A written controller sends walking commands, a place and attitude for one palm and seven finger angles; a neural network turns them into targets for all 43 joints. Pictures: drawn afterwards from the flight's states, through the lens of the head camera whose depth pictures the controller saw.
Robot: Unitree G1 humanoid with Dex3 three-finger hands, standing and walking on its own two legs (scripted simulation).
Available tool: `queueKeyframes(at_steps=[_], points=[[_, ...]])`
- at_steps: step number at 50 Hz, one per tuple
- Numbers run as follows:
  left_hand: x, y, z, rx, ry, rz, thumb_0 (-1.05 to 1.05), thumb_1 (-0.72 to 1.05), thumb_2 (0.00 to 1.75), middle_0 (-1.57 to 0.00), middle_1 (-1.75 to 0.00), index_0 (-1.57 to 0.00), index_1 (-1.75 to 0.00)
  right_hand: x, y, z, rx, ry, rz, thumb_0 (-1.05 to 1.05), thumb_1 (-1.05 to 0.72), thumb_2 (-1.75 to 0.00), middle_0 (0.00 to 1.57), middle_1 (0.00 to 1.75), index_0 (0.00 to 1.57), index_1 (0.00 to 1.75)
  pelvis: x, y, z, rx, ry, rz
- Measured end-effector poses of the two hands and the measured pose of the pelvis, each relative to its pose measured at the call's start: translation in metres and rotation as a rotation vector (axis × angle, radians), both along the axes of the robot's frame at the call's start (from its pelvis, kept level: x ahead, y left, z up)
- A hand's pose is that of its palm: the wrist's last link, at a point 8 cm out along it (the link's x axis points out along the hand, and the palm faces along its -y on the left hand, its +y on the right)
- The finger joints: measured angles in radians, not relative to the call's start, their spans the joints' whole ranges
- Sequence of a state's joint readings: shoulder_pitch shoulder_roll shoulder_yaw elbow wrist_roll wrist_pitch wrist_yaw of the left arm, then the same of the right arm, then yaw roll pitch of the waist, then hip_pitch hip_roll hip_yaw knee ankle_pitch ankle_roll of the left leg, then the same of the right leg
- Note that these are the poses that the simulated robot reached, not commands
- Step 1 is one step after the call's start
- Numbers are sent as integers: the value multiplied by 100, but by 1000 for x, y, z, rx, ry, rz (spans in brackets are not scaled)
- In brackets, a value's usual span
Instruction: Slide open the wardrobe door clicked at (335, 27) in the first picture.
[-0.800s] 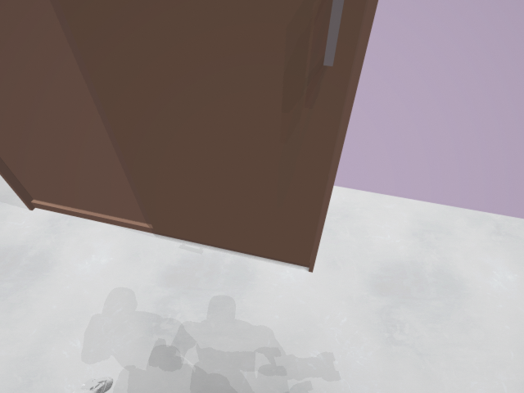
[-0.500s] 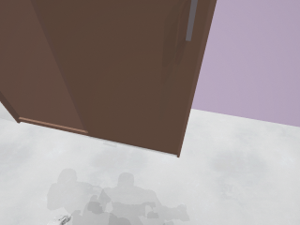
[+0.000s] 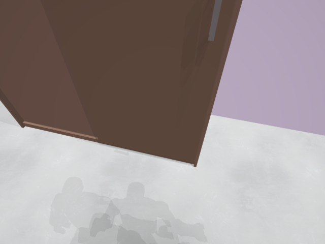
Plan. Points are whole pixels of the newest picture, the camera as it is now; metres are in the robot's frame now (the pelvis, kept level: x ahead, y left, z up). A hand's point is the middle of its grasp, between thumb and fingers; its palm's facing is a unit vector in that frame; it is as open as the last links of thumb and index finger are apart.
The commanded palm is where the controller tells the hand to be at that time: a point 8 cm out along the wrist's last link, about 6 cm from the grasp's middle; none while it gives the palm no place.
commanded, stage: stand and wait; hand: right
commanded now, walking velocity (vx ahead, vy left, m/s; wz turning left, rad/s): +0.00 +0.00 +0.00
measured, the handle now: (217, 4) +0.75 -0.13 +0.27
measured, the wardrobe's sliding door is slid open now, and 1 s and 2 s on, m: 0.00 0.00 0.00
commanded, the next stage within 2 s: look at it before walking up in 0.02 s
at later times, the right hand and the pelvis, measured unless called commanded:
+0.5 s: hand out of the picture +0.08 -0.24 -0.16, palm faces -0.02 +0.94 -0.33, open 7.4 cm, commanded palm none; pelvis +0.00 +0.01 +0.00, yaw +0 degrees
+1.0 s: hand out of the picture +0.06 -0.23 -0.16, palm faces +0.02 +0.95 -0.32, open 7.4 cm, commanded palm none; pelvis +0.00 +0.00 +0.00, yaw -2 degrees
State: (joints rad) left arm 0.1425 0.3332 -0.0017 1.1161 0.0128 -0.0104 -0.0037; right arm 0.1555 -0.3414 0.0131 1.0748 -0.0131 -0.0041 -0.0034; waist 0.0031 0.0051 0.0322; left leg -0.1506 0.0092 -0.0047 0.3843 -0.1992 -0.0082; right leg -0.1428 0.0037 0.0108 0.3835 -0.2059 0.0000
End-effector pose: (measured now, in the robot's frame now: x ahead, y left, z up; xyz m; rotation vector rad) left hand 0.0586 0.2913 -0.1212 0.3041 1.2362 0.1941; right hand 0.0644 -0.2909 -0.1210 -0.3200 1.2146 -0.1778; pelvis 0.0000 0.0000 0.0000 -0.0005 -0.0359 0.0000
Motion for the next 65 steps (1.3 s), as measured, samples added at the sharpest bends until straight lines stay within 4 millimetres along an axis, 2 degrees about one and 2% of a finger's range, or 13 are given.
queueKeyframes(at_steps=[16, 45, 52, 60, 65], points=[[13, 1, 2, -5, -33, -14, 0, 90, 89, -21, -30, -20, -30, 10, 8, 2, 10, -33, 2, 1, -90, -90, 20, 30, 21, 30, 1, 4, 1, 0, -1, -4], [14, 0, 1, 0, -7, -29, 0, 90, 89, -21, -30, -20, -30, -4, 6, -1, 7, 4, -33, 1, -90, -90, 20, 30, 21, 30, 3, 4, 1, 1, 2, -22], [10, -19, -11, -45, 22, -47, 0, 90, 89, -20, -30, -20, -30, -14, 19, -8, 28, 9, -68, 1, -90, -90, 20, 30, 20, 30, 0, 4, -3, 1, 14, -47], [-2, -52, -26, -116, 65, -61, 0, 90, 89, -20, -30, -20, -30, -45, 40, -25, 91, 56, -126, 1, -90, -90, 20, 30, 21, 30, -5, 2, -9, 6, 25, -77], [-7, -63, -30, -132, 87, -71, 0, 91, 89, -21, -30, -20, -30, -65, 48, -31, 111, 84, -172, 1, -90, -90, 20, 30, 21, 30, -7, 1, -12, 9, 34, -98]])
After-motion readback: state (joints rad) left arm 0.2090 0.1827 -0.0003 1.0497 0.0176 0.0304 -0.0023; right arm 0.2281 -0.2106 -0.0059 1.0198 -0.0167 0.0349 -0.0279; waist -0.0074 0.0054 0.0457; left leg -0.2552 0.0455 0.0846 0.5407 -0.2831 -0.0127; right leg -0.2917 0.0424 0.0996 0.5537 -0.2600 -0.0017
